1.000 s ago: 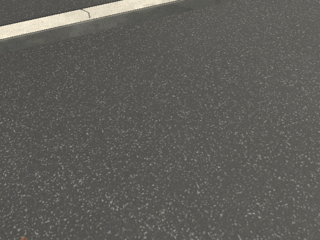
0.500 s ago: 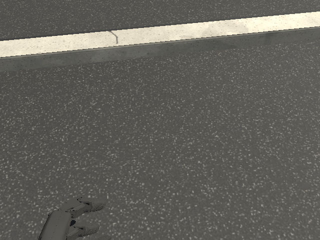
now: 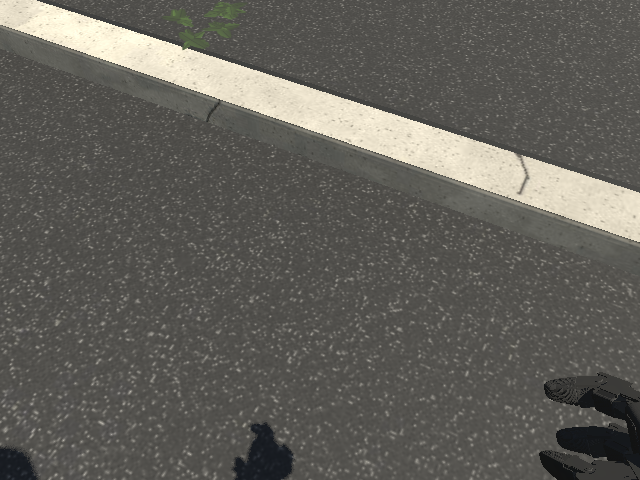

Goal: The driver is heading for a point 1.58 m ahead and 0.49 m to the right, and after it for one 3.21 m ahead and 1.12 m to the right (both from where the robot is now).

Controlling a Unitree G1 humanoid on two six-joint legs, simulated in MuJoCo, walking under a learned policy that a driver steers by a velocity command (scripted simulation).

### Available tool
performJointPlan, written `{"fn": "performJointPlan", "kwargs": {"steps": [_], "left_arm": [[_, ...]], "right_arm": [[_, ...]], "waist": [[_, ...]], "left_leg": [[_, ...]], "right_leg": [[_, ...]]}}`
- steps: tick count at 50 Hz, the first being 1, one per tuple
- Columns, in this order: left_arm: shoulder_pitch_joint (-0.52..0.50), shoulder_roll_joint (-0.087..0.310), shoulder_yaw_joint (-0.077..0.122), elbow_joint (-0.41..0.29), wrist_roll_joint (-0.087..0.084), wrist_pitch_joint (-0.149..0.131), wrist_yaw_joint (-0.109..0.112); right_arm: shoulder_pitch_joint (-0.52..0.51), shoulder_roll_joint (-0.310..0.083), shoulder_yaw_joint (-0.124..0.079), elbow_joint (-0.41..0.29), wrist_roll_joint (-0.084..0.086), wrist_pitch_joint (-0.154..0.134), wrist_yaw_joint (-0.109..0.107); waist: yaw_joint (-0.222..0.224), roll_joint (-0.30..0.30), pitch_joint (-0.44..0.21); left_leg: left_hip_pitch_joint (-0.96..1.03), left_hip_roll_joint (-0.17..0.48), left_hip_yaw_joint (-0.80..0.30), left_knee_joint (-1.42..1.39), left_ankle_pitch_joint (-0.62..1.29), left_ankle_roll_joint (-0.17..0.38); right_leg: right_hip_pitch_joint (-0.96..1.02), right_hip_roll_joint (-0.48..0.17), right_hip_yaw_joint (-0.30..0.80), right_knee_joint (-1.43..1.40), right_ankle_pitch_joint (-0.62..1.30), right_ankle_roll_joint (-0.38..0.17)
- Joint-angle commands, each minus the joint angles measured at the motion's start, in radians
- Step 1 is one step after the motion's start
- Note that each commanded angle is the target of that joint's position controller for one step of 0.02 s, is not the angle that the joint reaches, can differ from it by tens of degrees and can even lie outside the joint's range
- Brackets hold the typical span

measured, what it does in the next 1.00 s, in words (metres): walks ahead, turning right: left foot, then right foot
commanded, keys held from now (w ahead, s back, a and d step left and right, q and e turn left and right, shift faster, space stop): w+e+shift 0.12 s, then e+shift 0.60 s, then w+e+shift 0.02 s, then w+shift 0.06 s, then w+q+shift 0.20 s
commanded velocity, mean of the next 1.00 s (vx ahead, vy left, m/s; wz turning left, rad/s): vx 0.47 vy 0.00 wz -0.56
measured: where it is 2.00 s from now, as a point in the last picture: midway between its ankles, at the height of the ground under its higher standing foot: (446, 174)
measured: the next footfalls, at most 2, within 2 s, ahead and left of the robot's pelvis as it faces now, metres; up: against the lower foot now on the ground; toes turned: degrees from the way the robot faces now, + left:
left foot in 0.08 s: +0.28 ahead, +0.09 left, +0.00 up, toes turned +1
right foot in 0.48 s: +0.58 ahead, -0.12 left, +0.00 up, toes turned -18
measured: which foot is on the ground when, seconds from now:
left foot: up 0.00-0.06, down 0.08-0.46, up 0.48-1.00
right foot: down 0.00-0.10, up 0.12-0.46, down 0.48-1.00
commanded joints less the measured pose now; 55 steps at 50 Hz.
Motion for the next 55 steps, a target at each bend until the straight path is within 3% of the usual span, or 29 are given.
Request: {"fn": "performJointPlan", "kwargs": {"steps": [1,3,4,5,6,7,9,12,13,16,18,21,23,24,25,26,27,29,30,34,36,39,45,50,51,52,53,54,55], "left_arm": [[-0.085,0.166,0.013,-0.054,-0.011,-0.013,0.001],[-0.089,0.237,0.024,-0.041,-0.006,0.004,0.014],[-0.121,0.235,0.022,-0.051,-0.013,0.011,0.015],[-0.071,0.096,-0.003,-0.084,0.0,0.012,0.005],[0.026,0.026,-0.012,-0.124,-0.049,0.012,0.005],[-0.108,0.11,0.012,-0.131,-0.046,0.02,0.015],[-0.13,0.04,0.002,-0.11,-0.038,0.033,0.014],[-0.07,-0.008,0.014,-0.09,-0.015,0.094,0.004],[-0.117,-0.011,0.029,-0.12,-0.098,0.089,0.017],[-0.259,-0.023,0.02,-0.201,-0.065,0.069,0.01],[-0.259,-0.037,0.019,-0.205,-0.036,0.053,-0.02],[-0.13,0.047,0.055,-0.216,-0.037,0.083,-0.05],[0.078,0.158,0.106,-0.186,-0.036,0.111,-0.033],[0.038,0.159,0.1,-0.173,-0.048,0.115,-0.015],[-0.136,0.208,0.083,-0.262,-0.003,0.087,-0.009],[-0.207,0.265,0.096,-0.353,0.028,0.062,-0.026],[-0.292,0.235,0.098,-0.403,-0.004,0.059,-0.036],[-0.357,0.158,0.076,-0.417,-0.053,0.066,-0.022],[-0.281,0.149,0.077,-0.344,-0.028,0.097,0.004],[-0.219,0.171,0.08,-0.324,-0.017,0.123,0.011],[-0.249,0.188,0.087,-0.337,-0.018,0.14,0.015],[-0.297,0.183,0.083,-0.365,-0.008,0.153,0.0],[-0.241,0.147,0.061,-0.335,0.013,0.112,-0.021],[-0.379,0.148,0.045,-0.345,0.012,0.09,-0.019],[-0.43,0.12,0.035,-0.352,0.024,0.086,-0.009],[-0.497,0.052,0.013,-0.38,0.03,0.076,-0.002],[-0.499,0.019,-0.008,-0.437,0.023,0.059,-0.003],[-0.455,0.029,-0.011,-0.44,0.031,0.047,-0.011],[-0.471,0.089,0.001,-0.423,0.034,0.039,-0.014]], "right_arm": [[-0.003,-0.032,0.012,-0.034,-0.011,-0.022,-0.004],[0.263,-0.098,-0.02,0.047,-0.023,-0.031,-0.034],[0.459,-0.15,-0.044,0.108,-0.031,-0.035,-0.055],[0.553,-0.252,-0.07,0.138,-0.043,-0.041,-0.079],[0.525,-0.29,-0.081,0.106,-0.043,-0.043,-0.085],[0.471,-0.213,-0.075,0.116,-0.021,-0.044,-0.087],[0.358,-0.086,-0.044,0.141,-0.014,-0.073,-0.078],[0.32,-0.01,-0.024,0.158,0.021,-0.092,-0.077],[0.184,0.023,-0.029,0.122,0.051,-0.103,-0.077],[0.057,-0.013,-0.036,0.102,0.048,-0.096,-0.116],[0.138,-0.07,-0.052,0.116,0.048,-0.084,-0.149],[0.133,-0.134,-0.068,0.102,0.088,-0.063,-0.156],[0.065,-0.112,-0.065,0.081,0.095,-0.053,-0.13],[0.09,-0.009,-0.041,0.082,0.069,-0.052,-0.104],[0.276,0.062,-0.022,0.061,0.033,-0.056,-0.082],[0.397,-0.051,-0.029,0.055,0.043,-0.065,-0.075],[0.304,-0.141,-0.048,0.042,0.056,-0.065,-0.079],[0.183,-0.127,-0.055,0.027,0.033,-0.041,-0.105],[0.246,-0.084,-0.035,0.058,-0.036,0.002,-0.119],[0.218,-0.04,-0.016,0.035,-0.003,0.061,-0.113],[0.18,-0.046,-0.018,0.02,0.007,0.068,-0.112],[0.155,-0.06,-0.023,0.023,0.0,0.06,-0.103],[0.146,-0.058,-0.021,0.047,0.007,0.002,-0.084],[0.373,-0.071,-0.025,0.104,0.034,-0.006,-0.063],[0.514,-0.085,-0.031,0.155,0.032,-0.016,-0.063],[0.651,-0.13,-0.043,0.19,0.017,-0.03,-0.066],[0.571,-0.194,-0.053,0.153,0.018,-0.034,-0.056],[0.504,-0.216,-0.073,0.135,0.017,-0.027,-0.049],[0.455,-0.186,-0.076,0.117,0.025,-0.03,-0.045]], "waist": [[-0.131,-0.079,0.122],[-0.272,-0.141,-0.066],[-0.376,-0.135,-0.157],[-0.318,0.056,-0.297],[-0.228,0.193,-0.468],[-0.243,0.031,-0.306],[-0.14,-0.015,-0.038],[-0.047,0.056,-0.016],[-0.041,0.131,-0.007],[-0.017,0.073,0.078],[-0.052,0.043,0.005],[0.02,0.087,-0.111],[0.151,0.014,-0.178],[0.098,-0.23,-0.049],[-0.105,-0.42,-0.072],[-0.105,-0.338,-0.356],[-0.094,-0.148,-0.288],[-0.126,0.047,-0.14],[-0.124,0.03,-0.072],[-0.094,-0.015,-0.141],[-0.086,-0.053,-0.146],[-0.065,-0.134,-0.13],[-0.01,-0.185,-0.067],[-0.142,-0.118,-0.01],[-0.207,-0.017,0.007],[-0.26,0.18,0.035],[-0.187,0.209,0.131],[-0.13,0.174,0.131],[-0.119,0.073,0.134]], "left_leg": [[0.331,-0.078,0.113,-0.156,-0.001,0.03],[0.655,-0.128,0.067,-0.177,-0.138,0.049],[0.915,-0.071,0.001,-0.243,-0.136,0.056],[1.148,0.213,-0.299,-0.247,-0.384,0.039],[1.251,0.436,-0.77,-0.434,-0.549,0.079],[1.087,0.393,-0.662,-0.49,-0.34,0.069],[0.796,0.309,-0.322,-0.479,0.275,0.065],[0.641,0.265,-0.064,-0.496,0.638,0.026],[0.645,0.221,-0.008,-0.53,0.547,0.017],[0.494,0.141,0.164,-0.602,0.444,-0.006],[0.534,0.098,0.23,-0.512,0.524,-0.018],[0.626,0.148,0.213,-0.301,0.752,-0.043],[0.534,0.13,0.189,0.074,0.58,-0.091],[0.381,-0.031,0.174,0.393,-0.361,-0.147],[0.128,-0.18,0.028,0.723,-0.69,-0.193],[0.099,-0.182,-0.184,0.813,-0.614,-0.189],[0.077,-0.14,-0.2,0.74,-0.529,-0.159],[0.093,-0.079,-0.196,0.573,-0.412,-0.153],[0.148,-0.013,-0.118,0.474,-0.368,-0.156],[0.221,-0.026,-0.096,0.315,-0.316,-0.189],[0.21,-0.034,-0.11,0.239,-0.287,-0.195],[0.213,-0.026,-0.118,0.128,-0.232,-0.199],[0.244,0.007,-0.041,-0.109,-0.202,-0.153],[0.57,-0.03,0.04,-0.286,-0.247,-0.046],[0.672,-0.056,0.002,-0.351,-0.341,-0.03],[0.728,0.104,-0.305,-0.501,-0.582,0.012],[0.752,0.254,-0.78,-0.712,-0.805,0.076],[0.73,0.31,-0.988,-0.786,-0.926,0.149],[0.71,0.27,-0.879,-0.752,-0.821,0.134]], "right_leg": [[-0.24,-0.232,0.094,-0.09,1.008,-0.176],[-0.212,-0.249,0.111,0.303,1.309,-0.162],[-0.36,-0.202,0.112,0.603,1.127,-0.152],[-0.584,-0.086,0.143,0.997,0.242,-0.157],[-0.812,0.008,0.274,1.291,-0.123,-0.156],[-0.885,-0.035,0.299,1.309,0.001,-0.152],[-0.845,-0.09,0.266,1.195,0.057,-0.119],[-0.729,-0.099,0.242,1.104,0.027,-0.085],[-0.775,-0.134,0.283,1.083,0.053,-0.061],[-0.724,-0.1,0.176,0.74,0.249,-0.038],[-0.581,-0.012,0.083,0.54,0.49,-0.036],[-0.396,0.06,0.063,0.506,0.455,-0.092],[-0.129,0.07,0.113,0.452,0.49,-0.163],[-0.115,0.009,0.237,0.354,0.754,-0.196],[-0.044,-0.151,0.666,0.415,1.273,-0.369],[0.056,-0.318,0.997,0.24,0.958,-0.53],[-0.023,-0.29,0.984,0.169,0.582,-0.496],[-0.251,-0.201,0.867,0.142,0.355,-0.391],[-0.307,-0.164,0.695,0.181,0.671,-0.332],[-0.352,-0.058,0.596,0.251,0.902,-0.248],[-0.36,-0.039,0.642,0.227,0.673,-0.223],[-0.403,-0.019,0.745,0.096,-0.142,-0.253],[-0.356,-0.106,0.736,0.073,-0.261,-0.256],[-0.573,-0.124,0.571,0.127,-0.304,-0.22],[-0.65,-0.07,0.474,0.29,-0.301,-0.198],[-0.778,0.032,0.3,0.658,-0.177,-0.145],[-1.057,0.109,0.228,0.799,-0.124,-0.089],[-1.121,0.055,0.307,0.846,-0.054,-0.08],[-1.081,0.01,0.321,0.86,0.049,-0.058]]}}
